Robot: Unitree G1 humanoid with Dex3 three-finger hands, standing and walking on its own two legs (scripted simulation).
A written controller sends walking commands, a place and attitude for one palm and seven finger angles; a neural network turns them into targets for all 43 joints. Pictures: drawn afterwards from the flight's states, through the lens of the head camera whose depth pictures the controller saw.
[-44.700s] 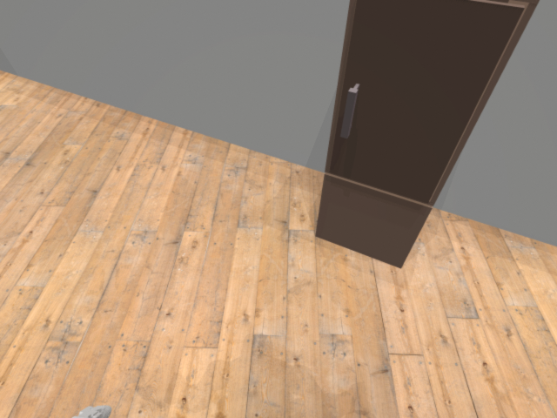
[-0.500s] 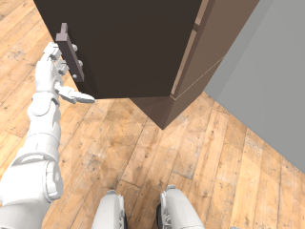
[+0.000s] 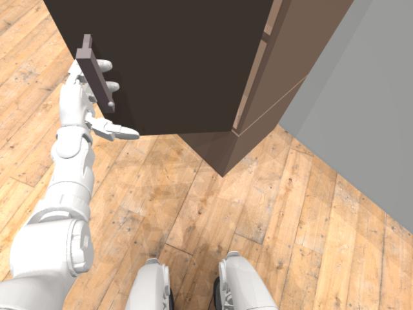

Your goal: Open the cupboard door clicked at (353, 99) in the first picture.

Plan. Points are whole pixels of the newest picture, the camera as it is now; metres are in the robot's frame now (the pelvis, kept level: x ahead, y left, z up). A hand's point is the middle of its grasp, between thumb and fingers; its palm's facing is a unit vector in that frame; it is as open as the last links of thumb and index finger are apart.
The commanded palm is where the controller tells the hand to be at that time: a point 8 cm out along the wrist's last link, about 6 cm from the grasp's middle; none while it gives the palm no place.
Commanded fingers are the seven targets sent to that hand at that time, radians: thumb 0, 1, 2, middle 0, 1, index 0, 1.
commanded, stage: slide the fingers in behind the handle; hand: left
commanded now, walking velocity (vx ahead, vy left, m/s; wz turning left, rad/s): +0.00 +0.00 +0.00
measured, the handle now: (99, 76) +0.55 +0.18 +0.05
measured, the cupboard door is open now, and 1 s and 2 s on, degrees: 51 51 90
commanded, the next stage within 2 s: close the thumb around the handle in 0.24 s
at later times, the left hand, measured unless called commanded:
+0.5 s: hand (110, 105) +0.49 +0.15 +0.04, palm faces +0.02 -1.00 -0.02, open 13.5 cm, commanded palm +0.47 +0.19 +0.04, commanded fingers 0.00 0.00 0.52 -0.34 -1.25 -0.34 -1.25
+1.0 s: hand (110, 103) +0.50 +0.15 +0.04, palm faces +0.02 -1.00 -0.01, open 5.9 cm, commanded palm +0.47 +0.19 +0.04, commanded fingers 0.00 0.90 0.90 -0.40 -1.35 -0.40 -1.35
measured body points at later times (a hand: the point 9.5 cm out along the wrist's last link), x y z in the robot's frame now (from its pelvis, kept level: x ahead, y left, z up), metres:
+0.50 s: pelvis +0.00 +0.00 +0.00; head +0.14 +0.02 +0.43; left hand +0.48 +0.21 +0.05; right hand +0.05 -0.26 -0.12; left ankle +0.02 +0.11 -0.62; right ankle +0.03 -0.12 -0.62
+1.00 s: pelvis +0.00 +0.00 +0.00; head +0.14 +0.02 +0.42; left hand +0.49 +0.21 +0.05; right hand +0.03 -0.26 -0.12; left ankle +0.02 +0.11 -0.62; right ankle +0.03 -0.12 -0.62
